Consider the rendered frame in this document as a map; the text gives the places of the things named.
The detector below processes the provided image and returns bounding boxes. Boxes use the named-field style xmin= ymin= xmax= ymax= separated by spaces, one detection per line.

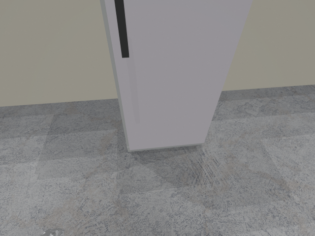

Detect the fridge door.
xmin=104 ymin=0 xmax=253 ymax=150

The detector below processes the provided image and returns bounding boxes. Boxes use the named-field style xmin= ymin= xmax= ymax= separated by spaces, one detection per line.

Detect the handle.
xmin=114 ymin=0 xmax=129 ymax=58

